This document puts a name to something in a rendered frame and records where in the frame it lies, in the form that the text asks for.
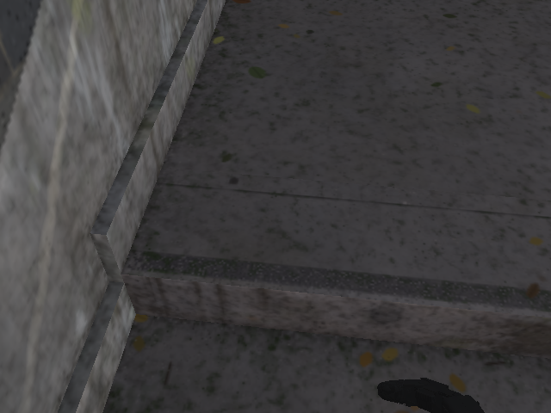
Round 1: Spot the right robot hand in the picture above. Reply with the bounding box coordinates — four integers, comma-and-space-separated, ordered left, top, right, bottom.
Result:
377, 378, 485, 413

